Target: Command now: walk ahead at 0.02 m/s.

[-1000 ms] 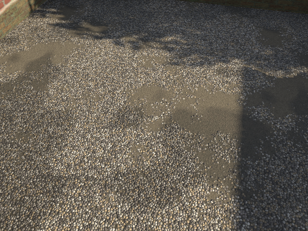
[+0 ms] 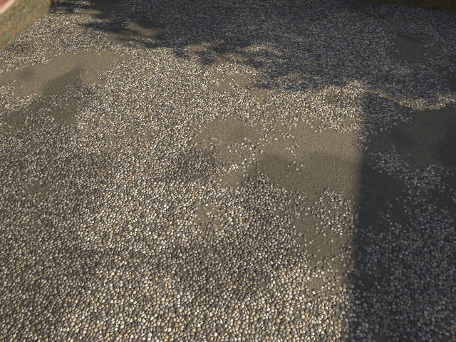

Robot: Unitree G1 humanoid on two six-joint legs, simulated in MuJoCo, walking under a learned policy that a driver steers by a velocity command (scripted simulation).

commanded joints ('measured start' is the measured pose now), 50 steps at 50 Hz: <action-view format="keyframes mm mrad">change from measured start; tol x16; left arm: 1 24 102 22 -54 -4 -15 -5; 50 -213 18 15 -191 -19 -27 0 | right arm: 1 5 -94 -21 -60 -6 -11 -3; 50 -209 -35 -27 -173 3 -4 -15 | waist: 1 -5 1 -10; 50 -43 8 6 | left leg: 1 35 110 -122 -54 243 96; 23 -51 39 -28 62 -55 33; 32 -98 39 -2 190 238 36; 34 -91 33 -30 159 58 42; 37 -90 44 -6 214 316 44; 39 -72 36 -37 168 84 43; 42 -105 43 -5 212 300 45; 44 -80 35 -37 173 92 43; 50 -115 42 -10 220 276 46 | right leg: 1 -17 -87 109 -68 206 -59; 14 -56 -112 103 -55 254 -14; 18 -61 -48 80 -45 -5 -17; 28 -74 -77 90 151 321 -49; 34 -105 -30 47 181 76 -28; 36 -113 -56 69 231 293 -22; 39 -93 -27 40 217 70 -20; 42 -116 -58 66 250 297 -20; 49 -119 -31 38 236 66 -10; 50 -148 -59 67 247 259 -13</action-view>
